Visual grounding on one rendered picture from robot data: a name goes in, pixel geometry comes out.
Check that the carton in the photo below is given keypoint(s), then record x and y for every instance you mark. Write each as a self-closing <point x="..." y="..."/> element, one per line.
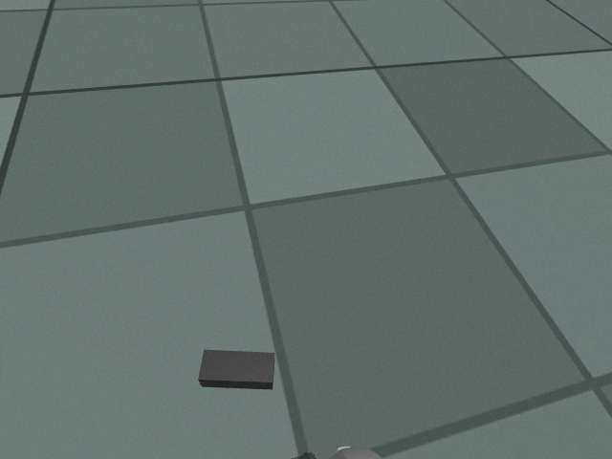
<point x="237" y="369"/>

